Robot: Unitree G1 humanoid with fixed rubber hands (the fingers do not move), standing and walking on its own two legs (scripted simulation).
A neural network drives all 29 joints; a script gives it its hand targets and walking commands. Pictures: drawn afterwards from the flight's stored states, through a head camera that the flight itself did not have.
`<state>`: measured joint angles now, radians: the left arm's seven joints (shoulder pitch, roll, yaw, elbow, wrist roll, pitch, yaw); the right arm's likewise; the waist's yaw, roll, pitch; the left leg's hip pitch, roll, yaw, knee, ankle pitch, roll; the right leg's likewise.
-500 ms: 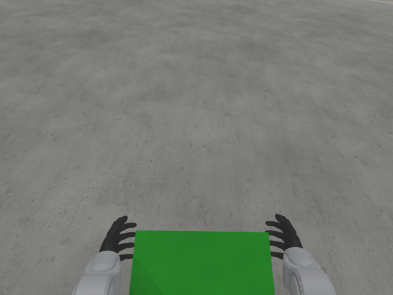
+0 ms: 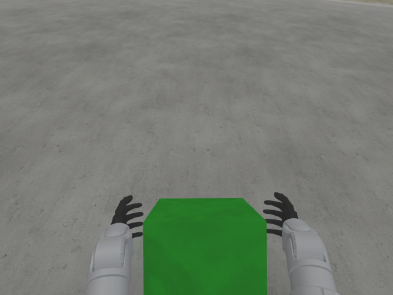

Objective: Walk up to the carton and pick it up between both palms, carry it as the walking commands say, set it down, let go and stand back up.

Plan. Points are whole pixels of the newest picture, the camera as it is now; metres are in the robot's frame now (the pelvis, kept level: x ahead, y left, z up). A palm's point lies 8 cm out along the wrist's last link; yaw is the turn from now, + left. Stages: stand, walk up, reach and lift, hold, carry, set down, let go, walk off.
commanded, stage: set down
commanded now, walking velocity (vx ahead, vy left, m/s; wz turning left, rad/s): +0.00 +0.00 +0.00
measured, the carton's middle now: (202, 241) +0.35 +0.00 -0.15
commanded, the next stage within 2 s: none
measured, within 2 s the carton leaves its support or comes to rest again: neither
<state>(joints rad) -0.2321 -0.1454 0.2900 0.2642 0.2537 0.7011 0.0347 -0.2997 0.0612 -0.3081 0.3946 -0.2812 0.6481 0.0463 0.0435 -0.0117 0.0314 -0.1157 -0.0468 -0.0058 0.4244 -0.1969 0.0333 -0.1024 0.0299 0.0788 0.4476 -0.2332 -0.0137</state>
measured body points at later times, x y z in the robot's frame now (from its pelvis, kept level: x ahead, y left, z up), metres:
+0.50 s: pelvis +0.00 -0.02 -0.02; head +0.09 -0.02 +0.43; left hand +0.30 +0.19 -0.06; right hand +0.34 -0.17 -0.07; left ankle +0.03 +0.10 -0.74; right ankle +0.02 -0.12 -0.74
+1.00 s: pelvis -0.03 -0.02 -0.08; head +0.14 -0.01 +0.33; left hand +0.33 +0.19 -0.15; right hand +0.38 -0.17 -0.15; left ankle +0.03 +0.10 -0.74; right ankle +0.02 -0.12 -0.74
